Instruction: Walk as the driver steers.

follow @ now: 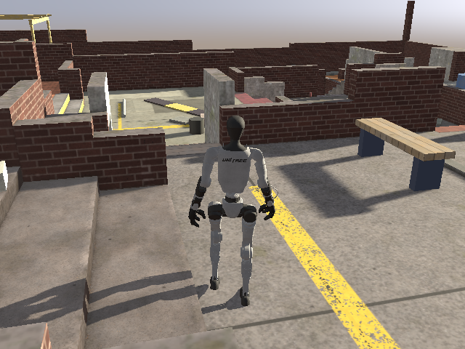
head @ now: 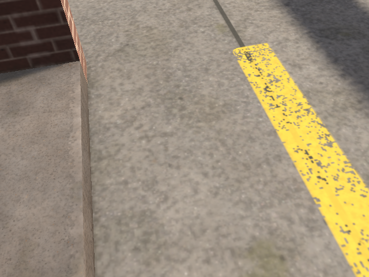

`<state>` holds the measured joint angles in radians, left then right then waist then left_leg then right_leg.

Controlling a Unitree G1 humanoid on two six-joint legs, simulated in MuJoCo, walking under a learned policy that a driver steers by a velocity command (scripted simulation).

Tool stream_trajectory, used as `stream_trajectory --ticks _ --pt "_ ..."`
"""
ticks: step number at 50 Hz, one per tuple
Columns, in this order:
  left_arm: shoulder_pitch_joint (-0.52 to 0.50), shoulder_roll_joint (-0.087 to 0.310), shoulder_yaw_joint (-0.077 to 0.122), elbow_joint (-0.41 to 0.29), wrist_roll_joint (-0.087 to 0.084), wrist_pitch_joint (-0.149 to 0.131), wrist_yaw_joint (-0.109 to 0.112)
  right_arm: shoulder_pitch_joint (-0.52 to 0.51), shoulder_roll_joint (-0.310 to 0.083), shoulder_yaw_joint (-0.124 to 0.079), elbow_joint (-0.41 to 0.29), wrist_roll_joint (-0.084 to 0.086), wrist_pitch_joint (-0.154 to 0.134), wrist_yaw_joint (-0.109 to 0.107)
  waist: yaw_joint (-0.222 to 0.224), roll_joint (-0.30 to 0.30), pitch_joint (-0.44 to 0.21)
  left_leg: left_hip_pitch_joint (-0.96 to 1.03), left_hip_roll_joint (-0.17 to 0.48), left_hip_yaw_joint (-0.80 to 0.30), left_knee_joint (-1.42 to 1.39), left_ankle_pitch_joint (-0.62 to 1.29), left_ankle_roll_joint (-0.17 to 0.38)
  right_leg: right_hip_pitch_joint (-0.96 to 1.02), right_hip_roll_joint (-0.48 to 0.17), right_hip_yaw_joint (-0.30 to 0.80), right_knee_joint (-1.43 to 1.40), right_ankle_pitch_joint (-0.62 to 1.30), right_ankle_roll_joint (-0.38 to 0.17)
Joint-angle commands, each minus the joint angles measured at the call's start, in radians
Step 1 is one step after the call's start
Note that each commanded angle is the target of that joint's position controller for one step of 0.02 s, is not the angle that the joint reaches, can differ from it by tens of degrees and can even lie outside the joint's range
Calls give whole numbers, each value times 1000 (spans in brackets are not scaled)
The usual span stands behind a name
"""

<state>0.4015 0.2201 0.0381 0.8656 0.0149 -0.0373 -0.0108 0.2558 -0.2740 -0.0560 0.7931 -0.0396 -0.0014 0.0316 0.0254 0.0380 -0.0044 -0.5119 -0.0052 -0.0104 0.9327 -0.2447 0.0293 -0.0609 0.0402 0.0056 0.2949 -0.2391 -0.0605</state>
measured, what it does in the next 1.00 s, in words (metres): walks ahead: left foot, then right foot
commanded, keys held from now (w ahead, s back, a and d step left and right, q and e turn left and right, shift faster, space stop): w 1.00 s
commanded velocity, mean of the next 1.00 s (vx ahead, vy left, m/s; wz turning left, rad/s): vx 0.46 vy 0.00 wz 0.02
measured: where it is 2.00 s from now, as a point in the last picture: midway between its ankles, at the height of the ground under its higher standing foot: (196, 203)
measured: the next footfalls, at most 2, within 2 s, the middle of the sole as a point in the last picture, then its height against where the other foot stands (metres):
left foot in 0.24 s outside the picture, level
right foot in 0.76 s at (223, 269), level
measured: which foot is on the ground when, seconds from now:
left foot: up 0.00-0.22, down 0.24-0.76, up 0.78-1.00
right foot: down 0.00-0.24, up 0.26-0.74, down 0.76-1.00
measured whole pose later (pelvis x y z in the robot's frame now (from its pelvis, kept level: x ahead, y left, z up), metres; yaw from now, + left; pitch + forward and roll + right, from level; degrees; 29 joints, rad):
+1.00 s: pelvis +0.52 +0.00 +0.00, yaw +0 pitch -1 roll +0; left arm 0.34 0.21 0.05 0.99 0.01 -0.09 -0.01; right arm 0.22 -0.24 -0.05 0.94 -0.03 -0.05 0.02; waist 0.01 0.04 0.05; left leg -0.57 0.09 -0.02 1.07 -0.20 0.06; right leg -0.13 0.08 -0.09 0.31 -0.17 -0.10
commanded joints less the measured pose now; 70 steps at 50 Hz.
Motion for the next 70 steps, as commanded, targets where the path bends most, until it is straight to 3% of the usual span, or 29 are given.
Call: stream_trajectory --ticks 1,8,11,12,13,14,15,16,19,26,32,35,37,38,39,40,41,42,44,47,50,59,62,64,65,66,67,68,70 --pt "24 137 37 -21 -5 -31 0 -151 -36 -3 -83 5 -22 4 29 -132 110 -199 41 24 -65 64 -24 41 -229 217 -201 -79 -143" --pt "84 161 40 34 3 -43 6 -269 -32 9 -107 12 -34 2 51 -150 115 -2 19 82 -332 41 -2 17 -255 155 -125 204 -137" --pt "48 176 42 44 -3 -37 9 -78 -60 -8 -45 4 -50 -18 -57 -118 47 306 -42 104 -458 42 45 -40 -235 103 84 483 -96" --pt "43 157 35 42 -7 -37 8 80 -106 -27 7 -9 -64 -32 -120 -54 -56 536 3 41 -480 19 75 -133 -177 38 302 498 -70" --pt "54 67 9 -11 -31 -39 -3 255 -216 -54 25 -30 -71 -44 -173 126 -217 824 307 -387 -567 -274 177 -415 -70 -42 679 186 -12" --pt "66 84 19 -11 -12 -33 -1 265 -244 -57 45 -6 -66 -39 -149 175 -219 779 443 -720 -724 -339 232 -566 29 11 860 -286 -15" --pt "14 133 35 -8 6 -25 -3 165 -184 -43 43 12 -60 -35 -100 63 -75 660 389 -598 -706 -366 214 -616 -45 72 939 -209 -34" --pt "-21 120 31 -15 7 -33 -14 71 -124 -28 24 18 -62 -30 -68 31 2 540 344 -467 -727 -264 196 -606 -84 70 909 -118 -39" --pt "-10 87 26 10 24 -11 -30 19 -49 -3 35 25 -82 -32 -6 51 44 406 225 -230 -777 48 147 -513 -134 35 818 -22 -7" --pt "-256 59 15 -57 24 6 -41 156 -51 0 120 37 -97 -36 -28 33 107 437 171 -70 -818 339 172 -640 -145 -43 601 152 53" --pt "-431 54 -1 -117 14 -4 -36 228 -71 1 171 31 -101 -44 -61 37 122 519 199 -30 -806 483 158 -540 -97 -79 323 262 10" --pt "-378 80 11 -107 17 -11 -22 202 -92 -2 185 25 -99 -51 -18 37 86 601 224 -12 -685 786 138 -423 -45 -96 275 150 -44" --pt "-117 114 33 -18 22 -22 -7 182 -107 -5 195 16 -88 -54 94 20 -54 582 185 30 -366 918 110 -129 13 -114 195 113 -89" --pt "44 171 52 24 44 -30 5 195 -81 6 182 23 -87 -51 147 -29 -159 404 144 54 -97 654 99 124 -117 23 179 25 -129" --pt "104 285 78 23 64 -34 11 314 50 32 159 56 -89 -37 85 -253 -286 41 -27 86 302 -43 53 409 -438 518 129 -80 -255" --pt "48 255 76 22 16 -22 1 295 -37 7 178 38 -90 -37 87 -192 -300 -66 -66 -52 415 -258 69 357 -451 737 -21 -141 -282" --pt "-71 200 62 11 -1 -19 1 187 -75 -7 149 32 -89 -36 36 -134 -111 -126 6 -62 416 -154 77 199 -404 540 -33 -171 -240" --pt "-135 133 44 3 -1 -26 -3 131 -61 -3 136 31 -95 -31 21 -84 -29 -104 43 -55 357 -76 79 60 -363 417 -70 -81 -212" --pt "-158 82 29 27 -1 -41 0 135 -20 2 149 8 -74 -26 -38 -95 33 -12 91 -48 259 -25 62 -95 -276 251 -115 72 -152" --pt "-92 89 29 69 -2 -65 -1 120 6 4 153 3 -48 -13 -57 -86 34 -9 100 -20 206 14 34 -118 -247 157 -143 232 -156" --pt "-40 100 30 95 -6 -69 0 -18 -2 3 112 2 -38 -9 -40 -85 78 -122 124 8 96 113 6 -90 -225 105 -182 265 -152" --pt "104 103 22 155 4 -60 18 -309 9 22 30 16 -52 -6 38 -98 111 -115 70 81 -325 254 12 100 -233 40 -147 455 -138" --pt "89 117 26 165 13 -53 30 -290 -12 14 28 16 -64 -9 9 -101 104 -59 42 82 -385 150 53 180 -265 35 -65 628 -128" --pt "59 124 27 167 16 -49 31 -109 -32 -2 89 10 -79 -23 -68 -100 20 159 -25 109 -447 109 90 179 -239 5 152 882 -97" --pt "53 112 22 165 7 -48 31 59 -56 -14 146 -5 -94 -33 -133 -74 -70 382 -1 85 -488 219 119 88 -194 -29 355 821 -70" --pt "82 59 5 130 -22 -52 27 207 -145 -35 171 -31 -104 -47 -155 44 -209 676 245 -183 -465 380 185 -165 -116 -79 668 443 -31" --pt "217 17 4 155 -50 -45 29 214 -200 -51 179 -10 -91 -39 -103 217 -332 843 478 -548 -522 700 345 -410 64 -64 996 -364 -2" --pt "141 100 28 164 -20 -34 40 141 -145 -41 161 32 -83 -32 -85 25 -264 743 411 -440 -524 734 306 -439 6 70 1032 -293 -14" --pt "29 57 24 140 -10 -34 37 -14 -28 -5 139 28 -89 -35 -35 -7 -63 508 334 -195 -592 790 227 -447 -62 58 934 -185 -5"
Keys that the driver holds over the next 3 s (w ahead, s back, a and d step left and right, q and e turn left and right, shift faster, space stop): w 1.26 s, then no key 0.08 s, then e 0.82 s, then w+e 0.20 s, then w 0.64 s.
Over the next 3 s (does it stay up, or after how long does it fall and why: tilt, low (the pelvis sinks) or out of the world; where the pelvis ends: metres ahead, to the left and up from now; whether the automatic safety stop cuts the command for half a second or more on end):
stays up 1.00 -0.15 0.00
